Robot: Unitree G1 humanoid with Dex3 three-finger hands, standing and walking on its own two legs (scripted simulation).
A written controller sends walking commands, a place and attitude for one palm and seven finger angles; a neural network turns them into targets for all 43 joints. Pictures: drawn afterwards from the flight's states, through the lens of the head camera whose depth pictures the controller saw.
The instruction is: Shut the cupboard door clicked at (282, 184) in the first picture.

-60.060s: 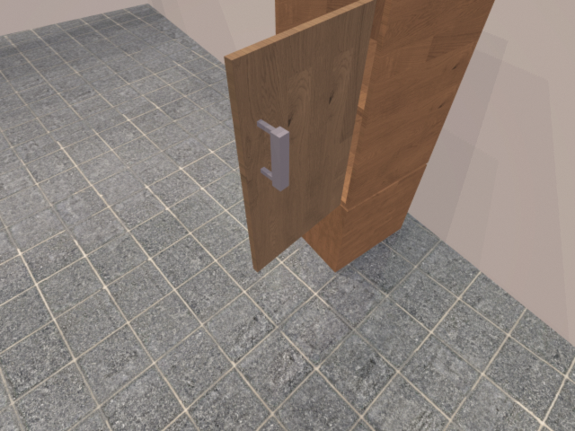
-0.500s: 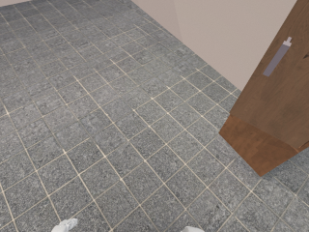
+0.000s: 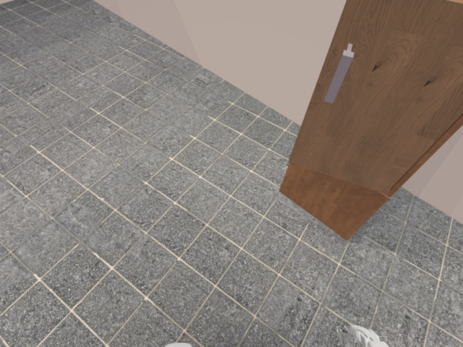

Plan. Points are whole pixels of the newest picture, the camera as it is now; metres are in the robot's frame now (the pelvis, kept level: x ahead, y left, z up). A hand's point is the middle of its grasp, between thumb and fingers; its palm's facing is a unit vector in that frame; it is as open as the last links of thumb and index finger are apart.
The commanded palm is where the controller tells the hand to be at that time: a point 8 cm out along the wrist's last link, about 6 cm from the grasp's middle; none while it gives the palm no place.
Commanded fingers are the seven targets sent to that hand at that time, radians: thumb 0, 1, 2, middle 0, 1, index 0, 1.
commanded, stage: turn to face it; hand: left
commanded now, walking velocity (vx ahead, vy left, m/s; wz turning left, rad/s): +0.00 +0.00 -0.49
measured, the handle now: (339, 73) +0.72 -0.20 +0.07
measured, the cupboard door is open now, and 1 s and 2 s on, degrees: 21 21 21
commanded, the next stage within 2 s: take the last steps up to it in 0.36 s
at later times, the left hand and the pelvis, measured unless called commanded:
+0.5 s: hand (165, 330) +0.16 +0.13 -0.14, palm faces -0.24 -0.93 -0.26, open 7.3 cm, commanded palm none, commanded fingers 0.00 0.90 0.90 -0.20 -0.30 -0.20 -0.30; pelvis +0.01 -0.03 +0.01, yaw -13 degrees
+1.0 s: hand (190, 294) +0.23 +0.10 -0.16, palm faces -0.36 -0.92 -0.14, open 7.4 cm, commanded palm none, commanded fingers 0.00 0.90 0.90 -0.20 -0.30 -0.20 -0.30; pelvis +0.11 -0.06 +0.02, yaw -21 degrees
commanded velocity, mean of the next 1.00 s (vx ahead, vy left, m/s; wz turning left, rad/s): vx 0.16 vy -0.08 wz -0.25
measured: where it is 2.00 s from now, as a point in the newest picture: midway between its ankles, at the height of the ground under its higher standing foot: outside the picture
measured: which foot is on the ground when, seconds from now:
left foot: down 0.00-0.40, up 0.42-0.72, down 0.74-1.00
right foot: up 0.00-0.38, down 0.40-0.74, up 0.76-1.00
